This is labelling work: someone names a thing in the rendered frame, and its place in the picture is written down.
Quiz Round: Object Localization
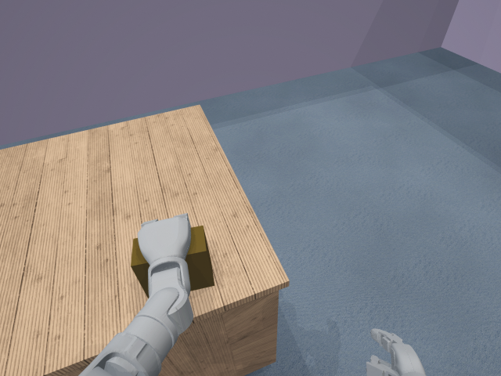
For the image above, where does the table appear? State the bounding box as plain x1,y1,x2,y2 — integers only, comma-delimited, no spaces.
0,105,290,376

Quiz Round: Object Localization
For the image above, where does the left robot forearm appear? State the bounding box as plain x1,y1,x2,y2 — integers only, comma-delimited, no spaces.
78,257,193,376

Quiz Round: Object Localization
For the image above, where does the sponge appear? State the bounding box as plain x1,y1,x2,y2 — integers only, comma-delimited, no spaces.
131,226,214,298

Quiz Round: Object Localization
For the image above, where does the robot right hand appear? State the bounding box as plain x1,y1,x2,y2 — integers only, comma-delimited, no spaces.
366,328,426,376

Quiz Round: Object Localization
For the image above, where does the robot left hand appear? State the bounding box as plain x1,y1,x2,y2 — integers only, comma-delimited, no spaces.
138,213,191,265

